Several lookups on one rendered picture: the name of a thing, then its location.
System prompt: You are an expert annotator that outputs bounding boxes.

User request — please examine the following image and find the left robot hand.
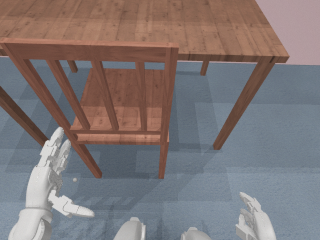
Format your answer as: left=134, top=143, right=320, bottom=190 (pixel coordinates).
left=25, top=127, right=95, bottom=218

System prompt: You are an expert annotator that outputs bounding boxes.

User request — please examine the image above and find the right robot hand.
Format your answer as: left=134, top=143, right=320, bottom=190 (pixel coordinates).
left=235, top=192, right=277, bottom=240

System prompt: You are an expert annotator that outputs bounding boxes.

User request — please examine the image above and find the robot left shin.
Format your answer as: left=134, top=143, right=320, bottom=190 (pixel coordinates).
left=130, top=217, right=140, bottom=221

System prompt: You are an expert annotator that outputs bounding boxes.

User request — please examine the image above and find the robot right shin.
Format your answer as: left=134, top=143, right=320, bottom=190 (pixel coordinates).
left=188, top=227, right=198, bottom=231

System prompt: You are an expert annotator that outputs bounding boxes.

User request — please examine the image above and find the robot shin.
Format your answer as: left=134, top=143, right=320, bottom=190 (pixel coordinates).
left=130, top=217, right=140, bottom=221
left=188, top=227, right=198, bottom=231

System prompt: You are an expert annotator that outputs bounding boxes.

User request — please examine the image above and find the chair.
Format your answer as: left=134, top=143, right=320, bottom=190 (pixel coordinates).
left=0, top=38, right=179, bottom=179

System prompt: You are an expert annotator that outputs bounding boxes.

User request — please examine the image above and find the table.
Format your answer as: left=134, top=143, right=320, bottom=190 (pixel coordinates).
left=0, top=0, right=290, bottom=150

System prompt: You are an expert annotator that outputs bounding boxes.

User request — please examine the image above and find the robot left forearm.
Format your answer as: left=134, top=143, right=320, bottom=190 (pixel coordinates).
left=8, top=207, right=54, bottom=240

